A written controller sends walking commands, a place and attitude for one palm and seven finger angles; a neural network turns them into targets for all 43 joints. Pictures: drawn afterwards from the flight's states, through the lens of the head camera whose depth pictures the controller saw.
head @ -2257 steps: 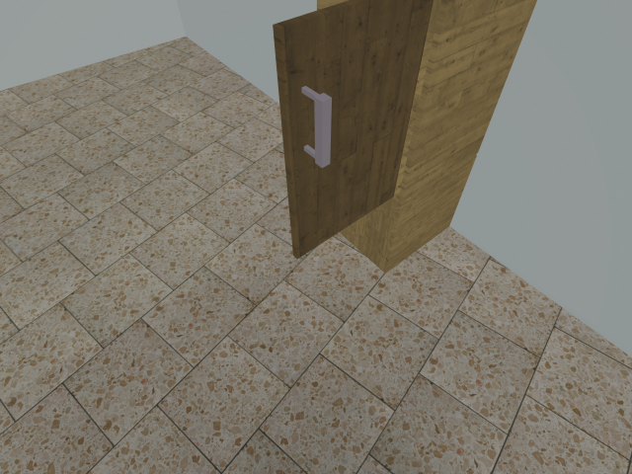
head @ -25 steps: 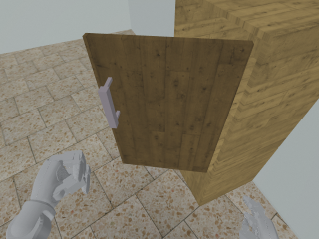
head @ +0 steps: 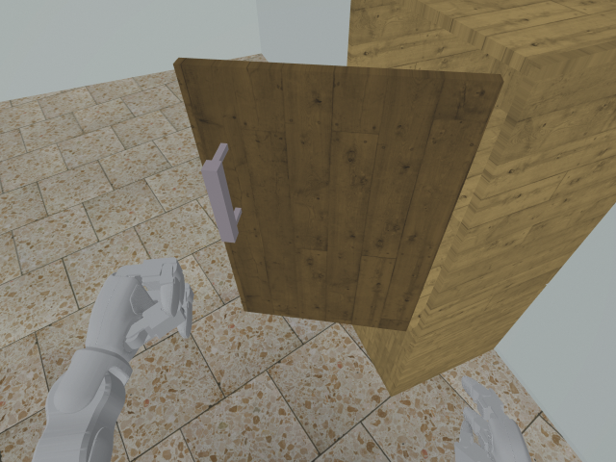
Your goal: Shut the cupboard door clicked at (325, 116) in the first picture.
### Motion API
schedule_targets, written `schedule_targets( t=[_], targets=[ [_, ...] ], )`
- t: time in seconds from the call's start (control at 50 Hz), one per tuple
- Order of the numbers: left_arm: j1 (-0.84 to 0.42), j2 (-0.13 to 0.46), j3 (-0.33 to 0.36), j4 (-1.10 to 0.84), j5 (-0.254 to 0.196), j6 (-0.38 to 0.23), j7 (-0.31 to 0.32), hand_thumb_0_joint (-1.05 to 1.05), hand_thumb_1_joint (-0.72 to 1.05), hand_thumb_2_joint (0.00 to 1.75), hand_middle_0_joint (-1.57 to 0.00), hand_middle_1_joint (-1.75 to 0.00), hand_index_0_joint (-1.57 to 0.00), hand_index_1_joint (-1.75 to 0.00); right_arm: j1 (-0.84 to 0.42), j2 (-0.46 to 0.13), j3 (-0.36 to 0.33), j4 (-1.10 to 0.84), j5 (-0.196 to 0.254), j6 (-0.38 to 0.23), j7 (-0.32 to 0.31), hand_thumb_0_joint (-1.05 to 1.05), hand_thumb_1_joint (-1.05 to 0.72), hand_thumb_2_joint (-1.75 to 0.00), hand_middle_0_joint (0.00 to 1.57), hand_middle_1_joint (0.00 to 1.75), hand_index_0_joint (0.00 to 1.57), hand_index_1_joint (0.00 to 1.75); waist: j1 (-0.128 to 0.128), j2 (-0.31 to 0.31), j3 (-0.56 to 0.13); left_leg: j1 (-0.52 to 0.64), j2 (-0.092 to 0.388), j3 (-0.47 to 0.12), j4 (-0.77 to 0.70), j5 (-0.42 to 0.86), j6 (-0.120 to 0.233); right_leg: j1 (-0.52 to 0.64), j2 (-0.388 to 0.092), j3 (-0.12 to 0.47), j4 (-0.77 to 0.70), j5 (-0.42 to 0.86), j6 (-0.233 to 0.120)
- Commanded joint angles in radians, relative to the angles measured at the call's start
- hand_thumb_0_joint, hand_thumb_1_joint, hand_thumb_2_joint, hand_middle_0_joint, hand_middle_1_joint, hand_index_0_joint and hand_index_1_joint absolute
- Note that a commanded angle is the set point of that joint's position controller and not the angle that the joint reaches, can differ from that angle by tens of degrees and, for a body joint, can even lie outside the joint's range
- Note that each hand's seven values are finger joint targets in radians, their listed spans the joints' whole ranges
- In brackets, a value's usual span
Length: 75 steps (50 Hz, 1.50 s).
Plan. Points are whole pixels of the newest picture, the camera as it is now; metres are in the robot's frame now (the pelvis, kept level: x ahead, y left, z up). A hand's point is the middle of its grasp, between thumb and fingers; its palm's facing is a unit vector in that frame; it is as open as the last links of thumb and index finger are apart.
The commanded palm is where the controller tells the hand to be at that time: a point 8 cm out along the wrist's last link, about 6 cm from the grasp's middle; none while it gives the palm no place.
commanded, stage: bring the fist close to the handle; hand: left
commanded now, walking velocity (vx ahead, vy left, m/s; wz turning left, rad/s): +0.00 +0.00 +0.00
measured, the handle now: (226, 194) +0.46 +0.16 +0.10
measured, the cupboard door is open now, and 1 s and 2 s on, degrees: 59 59 49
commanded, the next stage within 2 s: push the door shut along its arc in 1.12 s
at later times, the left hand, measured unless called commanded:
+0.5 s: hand (216, 269) +0.32 +0.14 +0.10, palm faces -0.11 -0.99 -0.01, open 3.2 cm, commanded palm +0.31 +0.20 +0.10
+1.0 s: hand (230, 247) +0.36 +0.13 +0.10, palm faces -0.08 -1.00 -0.02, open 3.1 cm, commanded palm +0.33 +0.18 +0.10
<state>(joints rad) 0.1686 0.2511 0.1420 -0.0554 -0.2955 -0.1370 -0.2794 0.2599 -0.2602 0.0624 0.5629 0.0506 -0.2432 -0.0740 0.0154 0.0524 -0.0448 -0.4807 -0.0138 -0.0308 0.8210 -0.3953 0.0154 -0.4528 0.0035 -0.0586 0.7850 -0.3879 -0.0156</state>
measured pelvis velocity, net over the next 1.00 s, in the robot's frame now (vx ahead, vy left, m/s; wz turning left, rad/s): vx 0.01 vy -0.01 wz -0.03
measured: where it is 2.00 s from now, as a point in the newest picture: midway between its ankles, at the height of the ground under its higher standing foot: outside the picture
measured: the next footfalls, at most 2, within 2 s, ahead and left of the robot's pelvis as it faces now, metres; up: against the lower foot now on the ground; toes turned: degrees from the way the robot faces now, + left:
none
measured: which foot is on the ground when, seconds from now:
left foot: down 0.00-1.00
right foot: down 0.00-1.00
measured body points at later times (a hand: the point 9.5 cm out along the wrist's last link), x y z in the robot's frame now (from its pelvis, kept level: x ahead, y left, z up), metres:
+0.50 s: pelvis +0.01 +0.00 +0.00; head +0.03 -0.01 +0.45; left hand +0.32 +0.20 +0.11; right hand +0.16 -0.24 -0.08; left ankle +0.02 +0.11 -0.71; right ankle +0.01 -0.11 -0.71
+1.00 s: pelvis +0.01 -0.01 +0.01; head +0.03 -0.03 +0.46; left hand +0.35 +0.19 +0.10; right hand +0.14 -0.26 -0.09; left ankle +0.02 +0.11 -0.71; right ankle +0.01 -0.11 -0.71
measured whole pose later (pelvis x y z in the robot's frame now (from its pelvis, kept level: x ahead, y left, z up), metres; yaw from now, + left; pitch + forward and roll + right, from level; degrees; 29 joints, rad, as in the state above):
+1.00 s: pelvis +0.01 -0.01 +0.01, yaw -2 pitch +4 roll +0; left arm -0.20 0.22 0.14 0.34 -0.22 -0.13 -0.18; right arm 0.27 -0.26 0.04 0.59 0.05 -0.11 -0.04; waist -0.02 0.04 -0.04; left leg -0.45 0.00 0.01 0.75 -0.37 0.00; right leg -0.46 0.01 -0.02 0.76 -0.38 -0.03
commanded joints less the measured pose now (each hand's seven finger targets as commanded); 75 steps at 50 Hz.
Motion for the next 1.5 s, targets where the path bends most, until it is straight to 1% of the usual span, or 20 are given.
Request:
schedule_targets(
  t=[0.0, 0.14, 0.2, 0.26, 0.44, 0.6, 0.64, 0.7, 0.78, 0.86, 0.94, 0.96, 1.02, 1.1, 1.14, 1.22, 1.24, 1.32, 1.44, 1.48],
  targets=[
    [-0.205, 0.138, 0.054, -0.156, 0.0, -0.009, 0.005, 0.0, 0.9, 0.9, -1.3, -1.5, -1.3, -1.5, -0.069, -0.121, -0.057, -0.164, 0.008, -0.046, -0.008, 0.0, -0.9, -0.9, 0.2, 0.3, 0.2, 0.3, -0.008, -0.03, -0.152, 0.056, 0.0, -0.016, -0.167, 0.129, 0.015, 0.063, -0.003, 0.03, -0.144, 0.128, -0.004],
    [-0.302, 0.162, 0.111, -0.151, 0.001, -0.062, 0.081, 0.0, 0.9, 0.9, -1.3, -1.5, -1.3, -1.5, -0.075, -0.11, -0.055, -0.151, -0.003, -0.034, 0.004, 0.0, -0.9, -0.9, 0.2, 0.3, 0.2, 0.3, 0.004, -0.053, -0.208, 0.082, 0.004, -0.009, -0.171, 0.199, 0.007, 0.101, 0.003, 0.023, -0.121, 0.205, -0.009],
    [-0.314, 0.118, 0.058, -0.096, 0.018, -0.059, 0.071, 0.0, 0.9, 0.9, -1.3, -1.5, -1.3, -1.5, -0.068, -0.112, -0.058, -0.144, 0.002, -0.029, 0.013, 0.0, -0.9, -0.9, 0.2, 0.3, 0.2, 0.3, -0.006, -0.019, -0.186, 0.085, 0.003, -0.002, -0.17, 0.205, 0.005, 0.079, 0.002, 0.02, -0.118, 0.225, -0.01],
    [-0.353, 0.1, 0.022, -0.012, 0.031, -0.027, 0.051, 0.0, 0.9, 0.9, -1.3, -1.5, -1.3, -1.5, -0.062, -0.122, -0.061, -0.138, 0.007, -0.014, 0.013, 0.0, -0.9, -0.9, 0.2, 0.3, 0.2, 0.3, -0.026, -0.07, -0.142, 0.056, 0.003, -0.001, -0.173, 0.164, 0.012, 0.061, 0.0, 0.027, -0.141, 0.188, -0.005],
    [-0.555, 0.129, 0.044, -0.066, 0.037, -0.069, 0.097, 0.0, 0.9, 0.9, -1.3, -1.5, -1.3, -1.5, -0.06, -0.118, -0.064, -0.124, -0.003, -0.007, 0.008, 0.0, -0.9, -0.9, 0.2, 0.3, 0.2, 0.3, -0.023, -0.045, -0.278, 0.14, 0.008, -0.009, -0.162, 0.251, 0.008, 0.098, 0.003, 0.022, -0.11, 0.274, -0.009],
    [-0.594, 0.088, 0.012, 0.149, 0.07, -0.015, 0.107, 0.0, 0.9, 0.9, -1.3, -1.5, -1.3, -1.5, -0.057, -0.118, -0.066, -0.115, 0.005, 0.043, 0.024, 0.0, -0.9, -0.9, 0.2, 0.3, 0.2, 0.3, -0.028, -0.061, -0.198, 0.086, -0.001, 0.014, -0.17, 0.216, 0.009, 0.085, -0.005, 0.032, -0.133, 0.272, -0.006],
    [-0.609, 0.127, 0.049, 0.138, 0.066, -0.015, 0.107, 0.0, 0.9, 0.9, -1.3, -1.5, -1.3, -1.5, -0.055, -0.123, -0.07, -0.119, 0.003, 0.052, 0.023, 0.0, -0.9, -0.9, 0.2, 0.3, 0.2, 0.3, -0.018, -0.065, -0.238, 0.101, 0.001, 0.015, -0.163, 0.247, 0.011, 0.113, -0.003, 0.037, -0.131, 0.304, -0.008],
    [-0.742, 0.077, -0.003, 0.088, 0.058, -0.046, 0.11, 0.0, 0.9, 0.9, -1.3, -1.5, -1.3, -1.5, -0.057, -0.114, -0.069, -0.119, 0.003, 0.05, 0.022, 0.0, -0.9, -0.9, 0.2, 0.3, 0.2, 0.3, -0.04, -0.04, -0.282, 0.143, 0.004, 0.012, -0.156, 0.265, 0.009, 0.102, -0.001, 0.033, -0.121, 0.325, -0.008],
    [-0.674, 0.113, 0.049, 0.126, 0.055, -0.085, 0.122, 0.0, 0.9, 0.9, -1.3, -1.5, -1.3, -1.5, -0.051, -0.115, -0.072, -0.114, -0.003, 0.052, 0.025, 0.0, -0.9, -0.9, 0.2, 0.3, 0.2, 0.3, -0.017, -0.079, -0.301, 0.129, 0.002, 0.018, -0.154, 0.284, 0.01, 0.139, -0.003, 0.04, -0.115, 0.362, -0.006],
    [-0.633, 0.145, 0.076, 0.225, 0.069, -0.071, 0.113, 0.0, 0.9, 0.9, -1.3, -1.5, -1.3, -1.5, -0.051, -0.12, -0.072, -0.108, 0.002, 0.078, 0.029, 0.0, -0.9, -0.9, 0.2, 0.3, 0.2, 0.3, -0.016, -0.098, -0.23, 0.071, -0.002, 0.033, -0.166, 0.243, 0.013, 0.136, -0.011, 0.055, -0.135, 0.337, 0.0],
    [-0.647, 0.149, 0.077, 0.166, 0.064, -0.069, 0.102, 0.0, 0.9, 0.9, -1.3, -1.5, -1.3, -1.5, -0.059, -0.121, -0.076, -0.127, 0.003, 0.086, 0.03, 0.0, -0.9, -0.9, 0.2, 0.3, 0.2, 0.3, -0.004, -0.055, -0.269, 0.1, -0.004, 0.036, -0.166, 0.262, 0.014, 0.159, -0.009, 0.056, -0.134, 0.355, -0.004],
    [-0.657, 0.105, 0.037, 0.127, 0.056, -0.075, 0.096, 0.0, 0.9, 0.9, -1.3, -1.5, -1.3, -1.5, -0.068, -0.113, -0.074, -0.136, 0.005, 0.081, 0.032, 0.0, -0.9, -0.9, 0.2, 0.3, 0.2, 0.3, -0.009, -0.026, -0.28, 0.116, -0.005, 0.039, -0.165, 0.27, 0.015, 0.161, -0.011, 0.058, -0.133, 0.371, -0.004],
    [-0.661, 0.098, 0.029, 0.083, 0.044, -0.103, 0.092, 0.0, 0.9, 0.9, -1.3, -1.5, -1.3, -1.5, -0.062, -0.113, -0.078, -0.132, 0.003, 0.07, 0.029, 0.0, -0.9, -0.9, 0.2, 0.3, 0.2, 0.3, -0.016, -0.047, -0.301, 0.142, -0.001, 0.03, -0.157, 0.294, 0.014, 0.158, -0.003, 0.051, -0.125, 0.394, -0.005],
    [-0.659, 0.063, -0.014, 0.138, 0.054, -0.106, 0.099, 0.0, 0.9, 0.9, -1.3, -1.5, -1.3, -1.5, -0.057, -0.116, -0.077, -0.115, 0.006, 0.069, 0.026, 0.0, -0.9, -0.9, 0.2, 0.3, 0.2, 0.3, -0.04, -0.091, -0.221, 0.111, -0.001, 0.027, -0.165, 0.205, 0.017, 0.099, -0.003, 0.049, -0.147, 0.293, 0.003],
    [-0.657, 0.123, 0.041, 0.198, 0.063, -0.09, 0.111, 0.0, 0.9, 0.9, -1.3, -1.5, -1.3, -1.5, -0.054, -0.127, -0.079, -0.102, 0.006, 0.077, 0.021, 0.0, -0.9, -0.9, 0.2, 0.3, 0.2, 0.3, -0.035, -0.119, -0.184, 0.083, -0.003, 0.024, -0.172, 0.16, 0.018, 0.089, -0.004, 0.055, -0.166, 0.227, 0.004],
    [-0.719, 0.117, 0.027, 0.188, 0.071, -0.079, 0.113, 0.0, 0.9, 0.9, -1.3, -1.5, -1.3, -1.5, -0.074, -0.118, -0.071, -0.115, 0.008, 0.086, 0.021, 0.0, -0.9, -0.9, 0.2, 0.3, 0.2, 0.3, -0.035, -0.066, -0.208, 0.088, -0.009, 0.032, -0.177, 0.141, 0.018, 0.096, -0.012, 0.067, -0.173, 0.201, 0.003],
    [-0.745, 0.159, 0.057, 0.208, 0.073, -0.08, 0.115, 0.0, 0.9, 0.9, -1.3, -1.5, -1.3, -1.5, -0.069, -0.124, -0.07, -0.107, 0.005, 0.09, 0.016, 0.0, -0.9, -0.9, 0.2, 0.3, 0.2, 0.3, -0.037, -0.076, -0.204, 0.08, -0.007, 0.029, -0.176, 0.129, 0.019, 0.098, -0.011, 0.07, -0.176, 0.184, 0.003],
    [-0.953, 0.175, 0.038, 0.262, 0.068, -0.115, 0.093, 0.0, 0.9, 0.9, -1.3, -1.5, -1.3, -1.5, -0.07, -0.122, -0.062, -0.088, 0.008, 0.092, 0.004, 0.0, -0.9, -0.9, 0.2, 0.3, 0.2, 0.3, -0.072, -0.052, -0.224, 0.084, -0.004, 0.022, -0.164, 0.109, 0.02, 0.076, -0.008, 0.08, -0.173, 0.164, 0.002],
    [-0.977, 0.216, 0.072, 0.472, 0.046, -0.118, 0.017, 0.0, 0.9, 0.9, -1.3, -1.5, -1.3, -1.5, -0.039, -0.139, -0.066, -0.068, 0.009, 0.099, 0.002, 0.0, -0.9, -0.9, 0.2, 0.3, 0.2, 0.3, -0.058, -0.054, -0.305, 0.069, -0.007, 0.017, -0.143, 0.173, 0.017, 0.116, -0.011, 0.081, -0.143, 0.251, -0.003],
    [-0.99, 0.178, 0.04, 0.544, 0.044, -0.1, -0.01, 0.0, 0.9, 0.9, -1.3, -1.5, -1.3, -1.5, -0.02, -0.141, -0.067, -0.064, 0.011, 0.105, 0.008, 0.0, -0.9, -0.9, 0.2, 0.3, 0.2, 0.3, -0.067, -0.068, -0.288, 0.057, -0.006, 0.015, -0.144, 0.189, 0.015, 0.09, -0.011, 0.065, -0.132, 0.279, -0.005]
  ],
)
